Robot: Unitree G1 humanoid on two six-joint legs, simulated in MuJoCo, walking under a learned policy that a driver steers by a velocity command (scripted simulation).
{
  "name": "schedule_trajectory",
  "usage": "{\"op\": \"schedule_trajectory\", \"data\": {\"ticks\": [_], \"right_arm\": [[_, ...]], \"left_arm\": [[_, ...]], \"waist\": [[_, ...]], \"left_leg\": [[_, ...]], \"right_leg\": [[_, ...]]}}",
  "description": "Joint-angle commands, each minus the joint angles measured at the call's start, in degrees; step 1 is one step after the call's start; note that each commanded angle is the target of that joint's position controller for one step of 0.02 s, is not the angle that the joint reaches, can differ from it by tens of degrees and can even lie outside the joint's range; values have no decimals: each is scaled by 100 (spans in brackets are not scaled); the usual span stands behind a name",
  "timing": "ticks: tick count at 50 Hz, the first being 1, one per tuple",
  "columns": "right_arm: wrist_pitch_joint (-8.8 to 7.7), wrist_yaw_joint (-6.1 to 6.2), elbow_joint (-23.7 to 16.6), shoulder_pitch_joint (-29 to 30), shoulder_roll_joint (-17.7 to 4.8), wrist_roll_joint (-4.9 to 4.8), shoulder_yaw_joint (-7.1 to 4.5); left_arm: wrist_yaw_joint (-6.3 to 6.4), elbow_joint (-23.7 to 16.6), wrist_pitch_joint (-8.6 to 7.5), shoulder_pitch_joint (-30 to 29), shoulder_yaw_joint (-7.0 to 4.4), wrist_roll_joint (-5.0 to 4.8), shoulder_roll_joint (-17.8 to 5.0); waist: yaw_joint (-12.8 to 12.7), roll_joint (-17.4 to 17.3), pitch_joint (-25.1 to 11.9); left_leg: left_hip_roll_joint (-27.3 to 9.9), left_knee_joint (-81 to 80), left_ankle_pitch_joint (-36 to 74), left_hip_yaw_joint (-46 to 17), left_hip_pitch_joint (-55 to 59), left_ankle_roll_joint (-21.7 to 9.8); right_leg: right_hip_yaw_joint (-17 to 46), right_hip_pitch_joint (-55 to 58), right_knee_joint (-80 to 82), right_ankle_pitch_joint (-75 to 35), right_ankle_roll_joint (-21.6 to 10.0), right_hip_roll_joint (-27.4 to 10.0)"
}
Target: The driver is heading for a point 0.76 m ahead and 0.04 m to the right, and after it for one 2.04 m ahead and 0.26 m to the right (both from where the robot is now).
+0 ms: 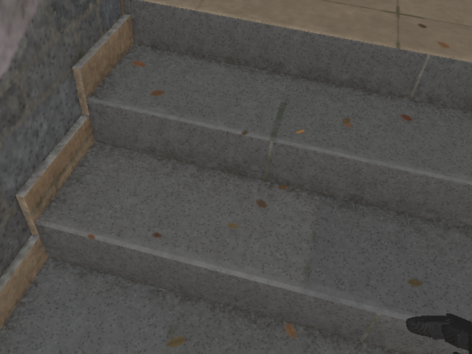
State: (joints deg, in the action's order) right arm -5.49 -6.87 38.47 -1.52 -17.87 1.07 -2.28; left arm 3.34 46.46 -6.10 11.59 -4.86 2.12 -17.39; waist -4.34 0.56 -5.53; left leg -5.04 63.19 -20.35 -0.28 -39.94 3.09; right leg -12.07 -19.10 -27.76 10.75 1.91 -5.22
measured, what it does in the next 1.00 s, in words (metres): climbs: left foot, then right foot 0.15 m higher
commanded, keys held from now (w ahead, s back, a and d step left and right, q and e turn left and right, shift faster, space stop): q+shift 0.08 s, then shift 0.04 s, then w+shift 0.88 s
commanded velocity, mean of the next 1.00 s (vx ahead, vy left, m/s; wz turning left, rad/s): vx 0.66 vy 0.00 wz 0.30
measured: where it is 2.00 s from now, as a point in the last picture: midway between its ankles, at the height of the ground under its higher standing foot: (284, 11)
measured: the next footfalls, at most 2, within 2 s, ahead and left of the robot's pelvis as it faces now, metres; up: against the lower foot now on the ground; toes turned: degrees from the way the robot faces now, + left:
left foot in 0.06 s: +0.09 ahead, +0.12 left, +0.00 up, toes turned +5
right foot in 0.56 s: +0.39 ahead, -0.16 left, +0.15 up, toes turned +11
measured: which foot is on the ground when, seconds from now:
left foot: up 0.00-0.04, down 0.06-0.58, up 0.60-1.00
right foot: down 0.00-0.06, up 0.08-0.54, down 0.56-1.00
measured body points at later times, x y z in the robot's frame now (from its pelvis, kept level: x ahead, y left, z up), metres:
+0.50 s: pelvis +0.17 -0.03 +0.01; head +0.17 -0.04 +0.46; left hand +0.34 +0.19 -0.06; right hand +0.16 -0.28 -0.13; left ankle +0.05 +0.11 -0.73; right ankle +0.29 -0.15 -0.50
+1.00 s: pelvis +0.50 -0.06 +0.16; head +0.54 -0.08 +0.61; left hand +0.31 +0.09 +0.04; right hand +0.83 -0.12 +0.13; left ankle +0.63 +0.07 -0.32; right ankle +0.35 -0.17 -0.58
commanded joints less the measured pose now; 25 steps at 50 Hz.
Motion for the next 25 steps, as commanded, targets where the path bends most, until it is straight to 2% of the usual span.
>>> {"op": "schedule_trajectory", "data": {"ticks": [1,2,3,4,5,6,7,8,9,10,11,12,13,15,17,18,19,20,21,22,23,24,25], "right_arm": [[-70,-139,251,-1507,-139,-77,-29],[-156,-36,430,-1748,-345,-24,-195],[-261,130,530,-1803,-715,84,-366],[-302,458,387,-1969,-1864,135,-660],[-375,489,54,-1576,-2126,112,-705],[-372,469,229,-1516,-1583,211,-635],[-294,461,340,-1451,-1082,148,-479],[-153,496,380,-1177,-545,110,-250],[8,544,435,-860,-471,143,-177],[153,549,382,-701,-499,199,-166],[197,534,452,-792,-525,199,-159],[181,548,504,-975,-503,189,-135],[137,560,663,-1168,-403,224,-105],[7,592,862,-1618,-299,297,-42],[-54,586,1007,-1816,-114,299,38],[-144,676,1440,-2527,-552,-1,-253],[-227,738,1550,-2712,-495,27,-262],[-272,781,1604,-2815,-379,68,-297],[-263,851,1698,-2899,-312,38,-359],[-229,853,1712,-2823,-327,15,-370],[-214,939,1680,-2750,-262,-22,-396],[-169,928,1504,-2234,-495,-126,-406],[-150,912,1289,-1743,-537,-204,-445]], "left_arm": [[-73,-1167,-259,-2121,-229,120,-839],[-73,-1007,-300,-1726,-196,-27,-674],[-59,-779,-323,-1044,-67,-154,-238],[-40,-1077,-266,-351,99,-161,418],[-67,-1197,-258,256,215,-243,349],[-187,-1228,-91,-627,154,-386,8],[-219,-1171,23,-790,79,-296,-280],[-224,-913,110,-576,55,-65,-365],[-295,-796,136,-316,200,123,-119],[-366,-757,150,-97,294,213,-33],[-436,-642,150,100,345,213,-11],[-498,-593,145,61,422,152,-13],[-497,-574,143,-9,470,93,-3],[-444,-583,145,-355,613,110,49],[-381,-703,148,-695,719,103,129],[-296,-1466,283,-1677,643,36,635],[-255,-1732,362,-1970,659,-7,581],[-239,-1990,412,-2164,647,-27,653],[-213,-2227,417,-2303,646,3,677],[-228,-2458,431,-2379,689,4,700],[-263,-2655,478,-2396,700,65,713],[-339,-2525,539,-1850,716,5,600],[-357,-2432,568,-1438,666,-5,513]], "waist": [[1050,186,87],[955,39,149],[709,-425,302],[278,-2120,-84],[147,-1675,-1050],[681,-1434,-659],[875,-1279,-491],[689,-698,-232],[415,-451,124],[315,-234,222],[350,-237,106],[502,-490,-28],[572,-604,-102],[812,-519,-147],[900,-551,-142],[994,-435,225],[1080,-858,446],[1104,-1153,514],[1124,-1304,613],[975,-1165,673],[835,-1134,613],[445,-851,307],[236,-987,435]], "left_leg": [[159,-1603,1616,116,2614,-299],[334,-2477,1708,94,2972,-485],[527,-3415,2125,-59,3095,-837],[-829,-3579,6419,-2548,4144,-2309],[-1723,-3817,6794,-3882,4859,-3212],[-1449,-3689,5376,-3256,4378,-2749],[-1122,-3767,2475,-3013,3866,-2369],[-892,-4016,-198,-3062,3073,-2175],[-735,-4226,-1421,-3174,2132,-2116],[-659,-4376,-1738,-3135,1672,-2032],[-649,-4412,-1768,-3054,1682,-2051],[-783,-4431,-1829,-3317,1849,-2212],[-802,-4358,-1920,-3359,2086,-2228],[-782,-4277,-1675,-3149,2617,-2207],[-744,-4204,-1396,-2841,2709,-2088],[-739,-4802,-1773,-2864,3196,-2037],[-863,-4914,-1878,-3069,3522,-2047],[-989,-4996,-1887,-3037,3787,-2033],[-1129,-4988,-1857,-2980,3891,-1874],[-997,-5301,-2222,-2602,3773,-1645],[-1057,-5660,-1747,-2550,3304,-1563],[-945,-6502,-1389,-1905,2491,-1522],[-866,-6680,-526,-1485,1593,-1388]], "right_leg": [[267,-957,572,-678,-807,-1149],[207,-747,-43,-263,-642,-1085],[-48,-587,-1021,164,-344,-743],[-279,-1841,-3003,2466,369,248],[1116,-2444,-3927,3293,651,819],[1599,-2955,-5512,2898,643,787],[1748,-3536,-6688,2239,502,572],[1884,-3848,-7056,1307,312,335],[1821,-3867,-7188,849,126,311],[1693,-3926,-7267,625,102,354],[1559,-4036,-7472,643,101,385],[1513,-4338,-8261,813,29,485],[1600,-4782,-8623,766,-27,456],[1563,-5454,-8809,781,-98,366],[1481,-5610,-8546,903,-199,196],[986,-6008,-8655,1427,-273,196],[1284,-6505,-8779,1885,-347,26],[1571,-6890,-9015,2329,-425,-71],[2090,-7138,-9015,2845,-564,-217],[1962,-6987,-8130,2857,-604,-344],[2150,-6212,-7738,2841,-743,-449],[1348,-4548,-6517,2319,-811,-443],[1345,-3027,-5864,2498,-913,-467]]}}
Velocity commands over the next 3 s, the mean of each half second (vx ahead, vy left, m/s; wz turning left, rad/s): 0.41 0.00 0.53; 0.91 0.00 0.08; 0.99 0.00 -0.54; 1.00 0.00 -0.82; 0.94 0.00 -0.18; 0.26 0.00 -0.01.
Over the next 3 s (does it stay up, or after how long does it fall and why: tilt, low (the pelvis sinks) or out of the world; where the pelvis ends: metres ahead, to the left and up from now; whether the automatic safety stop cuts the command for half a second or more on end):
stays up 2.14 -0.38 0.62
